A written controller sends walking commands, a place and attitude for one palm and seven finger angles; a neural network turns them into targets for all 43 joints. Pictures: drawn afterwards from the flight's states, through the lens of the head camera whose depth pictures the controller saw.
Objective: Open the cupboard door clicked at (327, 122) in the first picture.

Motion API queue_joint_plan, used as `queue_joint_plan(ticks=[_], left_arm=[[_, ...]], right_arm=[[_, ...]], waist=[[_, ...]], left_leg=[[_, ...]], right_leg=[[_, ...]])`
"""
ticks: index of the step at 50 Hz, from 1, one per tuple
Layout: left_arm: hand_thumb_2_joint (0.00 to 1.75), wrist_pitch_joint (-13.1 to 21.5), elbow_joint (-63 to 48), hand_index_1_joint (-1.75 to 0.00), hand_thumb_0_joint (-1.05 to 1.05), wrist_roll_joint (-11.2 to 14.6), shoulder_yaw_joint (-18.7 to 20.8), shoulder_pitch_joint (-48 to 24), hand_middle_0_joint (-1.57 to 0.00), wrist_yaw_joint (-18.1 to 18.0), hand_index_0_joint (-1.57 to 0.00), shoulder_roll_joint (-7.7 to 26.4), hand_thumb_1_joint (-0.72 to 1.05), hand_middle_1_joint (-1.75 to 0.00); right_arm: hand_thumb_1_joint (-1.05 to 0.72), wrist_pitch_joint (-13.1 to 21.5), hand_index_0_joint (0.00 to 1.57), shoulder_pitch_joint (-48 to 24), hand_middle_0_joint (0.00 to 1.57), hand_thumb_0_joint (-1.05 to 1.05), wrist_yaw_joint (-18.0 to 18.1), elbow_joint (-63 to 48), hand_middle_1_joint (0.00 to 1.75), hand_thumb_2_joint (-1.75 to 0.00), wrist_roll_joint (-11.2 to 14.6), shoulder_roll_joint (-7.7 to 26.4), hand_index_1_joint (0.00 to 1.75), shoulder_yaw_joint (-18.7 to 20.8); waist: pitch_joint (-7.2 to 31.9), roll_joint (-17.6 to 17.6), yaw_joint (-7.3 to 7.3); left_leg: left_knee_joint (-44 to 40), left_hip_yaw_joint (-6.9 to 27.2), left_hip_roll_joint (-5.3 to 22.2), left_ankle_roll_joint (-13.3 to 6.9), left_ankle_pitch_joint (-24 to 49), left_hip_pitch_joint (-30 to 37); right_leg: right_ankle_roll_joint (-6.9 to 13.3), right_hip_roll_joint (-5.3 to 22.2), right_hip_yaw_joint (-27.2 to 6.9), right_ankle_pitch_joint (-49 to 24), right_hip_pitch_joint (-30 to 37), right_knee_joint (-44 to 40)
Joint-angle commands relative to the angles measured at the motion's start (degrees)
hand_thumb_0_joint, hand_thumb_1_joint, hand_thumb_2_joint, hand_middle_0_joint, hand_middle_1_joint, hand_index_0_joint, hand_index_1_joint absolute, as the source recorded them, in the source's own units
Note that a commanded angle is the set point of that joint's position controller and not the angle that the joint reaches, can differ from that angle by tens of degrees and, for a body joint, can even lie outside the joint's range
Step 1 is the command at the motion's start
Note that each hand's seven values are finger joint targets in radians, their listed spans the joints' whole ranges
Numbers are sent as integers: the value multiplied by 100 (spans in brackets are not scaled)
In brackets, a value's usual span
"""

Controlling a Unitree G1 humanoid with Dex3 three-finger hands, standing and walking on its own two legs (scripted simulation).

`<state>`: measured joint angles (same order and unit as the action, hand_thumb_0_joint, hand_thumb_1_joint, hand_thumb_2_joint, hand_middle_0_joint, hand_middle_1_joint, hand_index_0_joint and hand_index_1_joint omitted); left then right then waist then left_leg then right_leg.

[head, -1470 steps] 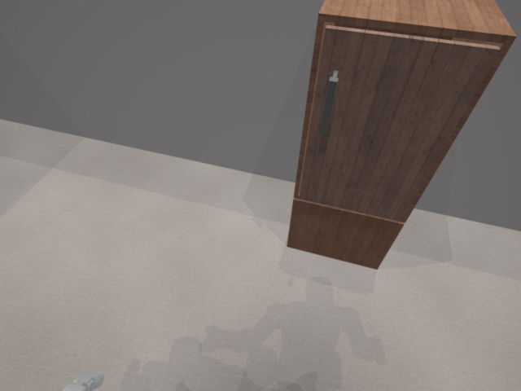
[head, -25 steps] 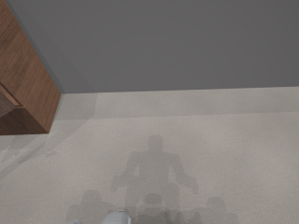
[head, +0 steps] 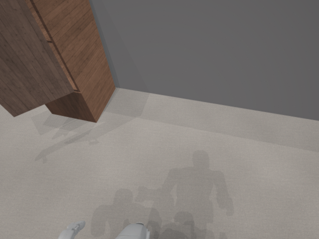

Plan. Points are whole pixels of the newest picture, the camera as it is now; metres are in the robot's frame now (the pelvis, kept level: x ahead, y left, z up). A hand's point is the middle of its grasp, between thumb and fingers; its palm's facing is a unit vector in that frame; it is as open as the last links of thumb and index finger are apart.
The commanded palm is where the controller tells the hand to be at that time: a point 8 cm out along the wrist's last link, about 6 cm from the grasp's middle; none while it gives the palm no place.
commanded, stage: turn to face it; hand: left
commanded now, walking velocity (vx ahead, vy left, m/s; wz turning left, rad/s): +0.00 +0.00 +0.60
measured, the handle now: out of the picture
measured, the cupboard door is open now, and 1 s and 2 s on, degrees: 48 48 48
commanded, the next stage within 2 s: take the last steps up to it in 0.88 s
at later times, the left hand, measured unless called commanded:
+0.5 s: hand out of the picture +0.01 +0.25 -0.16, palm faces +0.33 -0.91 -0.25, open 7.4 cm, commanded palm none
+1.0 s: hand out of the picture -0.08 +0.18 -0.18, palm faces +0.54 -0.82 -0.19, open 7.4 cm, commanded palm none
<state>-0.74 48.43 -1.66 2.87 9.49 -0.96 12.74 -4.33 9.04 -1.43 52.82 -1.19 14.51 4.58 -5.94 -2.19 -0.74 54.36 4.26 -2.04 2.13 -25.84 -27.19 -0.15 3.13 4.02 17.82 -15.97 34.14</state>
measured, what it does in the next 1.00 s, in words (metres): steps on the spot, turning left: left foot, then right foot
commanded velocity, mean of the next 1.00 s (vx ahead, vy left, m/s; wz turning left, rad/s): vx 0.01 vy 0.00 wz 0.44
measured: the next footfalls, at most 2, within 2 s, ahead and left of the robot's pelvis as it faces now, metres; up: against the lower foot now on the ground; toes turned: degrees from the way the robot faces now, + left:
left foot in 0.26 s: +0.04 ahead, +0.13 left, +0.00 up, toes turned +16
right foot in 0.66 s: +0.09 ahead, -0.12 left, +0.00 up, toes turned +22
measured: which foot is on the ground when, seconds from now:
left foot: up 0.00-0.24, down 0.26-0.66, up 0.68-0.96, down 0.98-1.00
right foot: down 0.00-0.26, up 0.28-0.64, down 0.66-1.00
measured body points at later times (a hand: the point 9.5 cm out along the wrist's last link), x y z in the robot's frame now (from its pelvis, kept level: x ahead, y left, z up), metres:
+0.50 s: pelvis +0.00 +0.02 +0.01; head +0.03 +0.05 +0.45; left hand -0.01 +0.30 -0.14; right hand +0.17 -0.20 -0.12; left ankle +0.00 +0.12 -0.73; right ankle +0.04 -0.14 -0.67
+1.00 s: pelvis +0.00 +0.00 +0.00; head +0.02 +0.04 +0.44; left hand -0.10 +0.23 -0.16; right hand +0.22 -0.17 -0.13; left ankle -0.05 +0.10 -0.73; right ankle +0.05 -0.14 -0.73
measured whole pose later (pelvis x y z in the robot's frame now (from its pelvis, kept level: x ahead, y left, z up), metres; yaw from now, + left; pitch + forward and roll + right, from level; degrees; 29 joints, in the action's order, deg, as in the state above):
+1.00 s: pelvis +0.00 +0.00 +0.00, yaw +31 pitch +0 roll +0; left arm -1.2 53.9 -1.3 2.5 15.5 -0.7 11.8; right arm -2.3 7.2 -1.2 54.7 -0.8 13.2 3.0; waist -5.4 2.7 0.7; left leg 33.4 -2.0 -0.1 -0.7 -15.7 -16.2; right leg -3.2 7.1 7.2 20.2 -13.7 35.5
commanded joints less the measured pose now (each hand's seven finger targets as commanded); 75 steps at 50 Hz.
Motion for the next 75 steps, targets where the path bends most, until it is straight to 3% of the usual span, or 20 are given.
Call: queue_joint_plan(ticks=[1, 7, 11, 12, 13, 14, 20, 30, 31, 33, 37, 44, 47, 50, 60, 66, 67, 69, 70, 75], left_arm=[[90, 117, -420, -30, 0, 25, 194, -38, -20, -91, -20, 873, 90, -30], [90, 119, -145, -30, 0, -8, 306, 632, -20, -84, -20, 1204, 90, -30], [90, 73, -101, -30, 0, 39, 370, 557, -20, -29, -20, 1241, 90, -30], [90, 39, -179, -30, 0, 83, 353, 501, -20, -6, -20, 1132, 90, -30], [90, 7, -393, -30, 0, 118, 274, 426, -20, 44, -20, 708, 90, -30], [90, -41, -611, -30, 0, 60, 182, 11, -20, 19, -20, 659, 90, -30], [90, -117, -173, -30, 0, 50, 235, 69, -20, 69, -20, 620, 90, -30], [90, -22, -193, -30, 0, 93, 197, 430, -20, 11, -20, 569, 90, -30], [90, 17, -140, -30, 0, 95, 235, 629, -20, -14, -20, 642, 90, -30], [90, 94, -149, -30, 0, -33, 373, 799, -20, -73, -20, 1376, 90, -30], [90, 127, -254, -30, 0, 39, 196, 124, -20, -83, -20, 884, 90, -30], [90, 142, 118, -30, 0, -23, 266, 751, -20, -76, -20, 1118, 90, -30], [90, 102, 241, -30, 0, 50, 276, 680, -20, -56, -20, 1086, 90, -30], [90, -6, -20, -30, 0, 96, 71, 500, -20, -18, -20, 403, 90, -30], [90, 118, 330, -30, 0, 8, 66, 65, -20, 223, -20, 238, 90, -30], [90, 198, 572, -30, 0, 2, 110, 735, -20, 228, -20, 229, 90, -30], [90, 243, 717, -30, 0, -18, 161, 1161, -20, 196, -20, 402, 90, -30], [90, 276, 848, -30, 0, -31, 307, 1927, -20, 93, -20, 1142, 90, -30], [90, 306, 819, -30, 0, 18, 280, 1764, -20, 39, -20, 1032, 90, -30], [90, 520, 843, -30, 0, 57, 84, 1146, -20, 49, -20, 310, 90, -30]], right_arm=[[-90, 121, 20, -256, 20, 0, -51, -520, 30, -90, 26, 416, 30, 134], [-90, 173, 20, -695, 20, 0, -86, -593, 30, -90, 76, 208, 30, 1], [-90, 250, 20, -202, 20, 0, -52, -496, 30, -90, 57, 367, 30, 21], [-90, 294, 20, 138, 20, 0, -42, -429, 30, -90, 36, 692, 30, 97], [-90, 334, 20, 586, 20, 0, 2, -396, 30, -90, -27, 1392, 30, 278], [-90, 292, 20, 961, 20, 0, 64, -281, 30, -90, -13, 1658, 30, 316], [-90, 365, 20, -7, 20, 0, 215, -533, 30, -90, -21, 982, 30, 108], [-90, 263, 20, -58, 20, 0, 156, -524, 30, -90, -18, 953, 30, 201], [-90, 253, 20, -121, 20, 0, 146, -554, 30, -90, 8, 855, 30, 192], [-90, 268, 20, -134, 20, 0, 82, -724, 30, -90, 67, 312, 30, 106], [-90, 144, 20, -148, 20, 0, 19, -452, 30, -90, 15, 444, 30, 137], [-90, 218, 20, -499, 20, 0, 17, -324, 30, -90, 88, 101, 30, -49], [-90, 312, 20, -18, 20, 0, 68, -116, 30, -90, 73, 186, 30, -82], [-90, 354, 20, 600, 20, 0, 153, -31, 30, -90, -35, 1207, 30, 97], [-90, 608, 20, 818, 20, 0, 275, 202, 30, -90, -29, 583, 30, -59], [-90, 572, 20, 663, 20, 0, 228, 310, 30, -90, -14, 490, 30, -44], [-90, 580, 20, 601, 20, 0, 210, 301, 30, -90, 12, 335, 30, -72], [-90, 602, 20, 177, 20, 0, 113, -92, 30, -90, 3, 115, 30, -124], [-90, 570, 20, 52, 20, 0, 77, -76, 30, -90, -40, 312, 30, -49], [-90, 496, 20, 421, 20, 0, -46, 373, 30, -90, -34, -112, 30, -66]], waist=[[509, 1535, -17], [705, 1322, 349], [902, 1239, 65], [1088, 529, -148], [1292, -1342, -387], [1292, -1291, -556], [835, -561, 7], [973, -716, 129], [989, -523, 241], [852, 1745, 383], [467, 1528, 34], [620, 1407, 330], [783, 1261, 66], [1056, -1230, -225], [521, -537, -93], [308, -266, 313], [288, 202, 516], [88, 1961, 882], [-134, 1526, 713], [-185, 1013, 167]], left_leg=[[1350, -340, 366, 156, 131, -602], [-760, -925, 269, 162, -56, 43], [-2419, -1048, 172, 6, 984, 1290], [-2956, -595, 534, -166, 1817, 2211], [-3205, 1686, 2164, -995, 3730, 2984], [-3339, 2180, 2771, -1629, 4243, 2788], [-3597, 996, 1514, -1065, 2407, 1582], [-3160, 1465, 1141, -946, 2196, 919], [-2931, 1372, 941, -761, 1890, 542], [-915, -133, -288, -41, -227, -838], [1431, -121, 222, 46, 53, -698], [-975, -780, 131, 82, -106, 306], [-2666, -804, 70, -16, 1097, 1474], [-3420, 1633, 2437, -1349, 3881, 2449], [-4131, 959, 1466, -1314, 949, 2036], [-3726, 756, 1071, -1035, -520, 639], [-3036, 438, 675, -807, -745, -20], [-277, -508, -56, -360, -874, -1548], [472, -294, 279, -328, -430, -1540], [277, -533, 684, -66, 1392, -818]], right_leg=[[682, 1533, -642, -1959, 657, -1542], [713, 1750, -197, -3218, 1368, -1051], [291, 1661, 230, -2720, 838, -247], [8, 1512, 464, -2025, 102, 547], [-473, 630, 726, 1040, -1435, 1936], [-430, 405, 80, 2223, -1875, 2766], [-423, 288, -426, 597, -1450, 2847], [-287, -293, -175, 98, 391, -104], [-245, -182, -217, -290, 964, -814], [620, 1990, -2415, -80, 1570, -2012], [798, 1528, -1189, -1831, 713, -1590], [789, 1529, -673, -3094, 1141, -1141], [376, 1314, -361, -2718, 751, -518], [-329, 278, 67, 1879, -982, 1689], [-127, 93, -49, 648, -1209, 1559], [-81, -159, 178, 54, 929, -470], [-16, 101, -226, 403, 1700, -1043], [1001, 2370, -3407, 2633, 2045, -2834], [1197, 2456, -3634, 3166, 1478, -3022], [649, 1374, -973, 86, 762, -2793]])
